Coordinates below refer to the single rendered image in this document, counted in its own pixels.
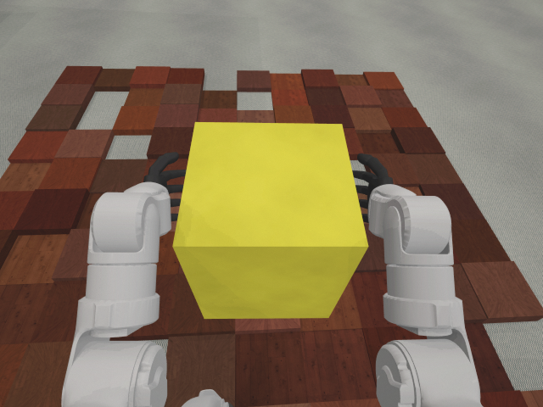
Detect left robot shin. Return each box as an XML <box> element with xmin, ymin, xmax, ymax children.
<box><xmin>199</xmin><ymin>389</ymin><xmax>221</xmax><ymax>399</ymax></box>

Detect robot right upper arm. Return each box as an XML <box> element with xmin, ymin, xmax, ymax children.
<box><xmin>376</xmin><ymin>339</ymin><xmax>484</xmax><ymax>407</ymax></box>

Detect robot left forearm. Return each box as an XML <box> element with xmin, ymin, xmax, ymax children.
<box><xmin>61</xmin><ymin>182</ymin><xmax>171</xmax><ymax>407</ymax></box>

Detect left robot hand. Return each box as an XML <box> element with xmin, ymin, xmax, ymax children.
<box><xmin>143</xmin><ymin>152</ymin><xmax>186</xmax><ymax>221</ymax></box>

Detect right robot hand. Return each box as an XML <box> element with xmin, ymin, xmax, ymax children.
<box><xmin>352</xmin><ymin>153</ymin><xmax>394</xmax><ymax>223</ymax></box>

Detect robot right forearm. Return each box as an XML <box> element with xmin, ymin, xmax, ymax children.
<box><xmin>368</xmin><ymin>184</ymin><xmax>480</xmax><ymax>398</ymax></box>

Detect robot left upper arm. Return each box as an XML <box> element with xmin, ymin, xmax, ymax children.
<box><xmin>63</xmin><ymin>341</ymin><xmax>167</xmax><ymax>407</ymax></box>

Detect carton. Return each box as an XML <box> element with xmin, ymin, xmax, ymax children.
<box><xmin>172</xmin><ymin>122</ymin><xmax>368</xmax><ymax>319</ymax></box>

